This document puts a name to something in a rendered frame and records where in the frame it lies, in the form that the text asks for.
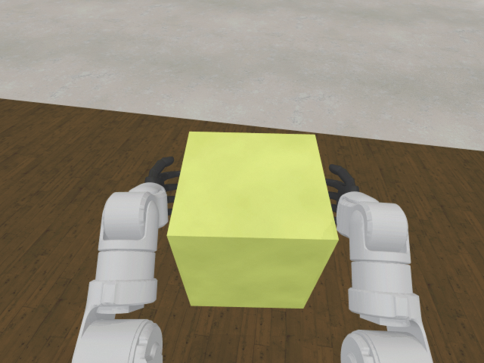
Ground carton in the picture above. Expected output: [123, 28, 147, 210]
[167, 132, 339, 309]

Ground left robot hand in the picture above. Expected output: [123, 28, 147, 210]
[144, 157, 181, 216]

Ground right robot upper arm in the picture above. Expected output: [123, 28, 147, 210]
[340, 330, 432, 363]

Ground left robot upper arm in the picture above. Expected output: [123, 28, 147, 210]
[73, 319, 163, 363]

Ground right robot hand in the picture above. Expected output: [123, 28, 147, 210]
[325, 164, 359, 225]

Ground right robot forearm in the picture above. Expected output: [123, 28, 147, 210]
[337, 191, 433, 363]

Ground left robot forearm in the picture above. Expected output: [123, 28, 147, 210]
[72, 182, 168, 363]

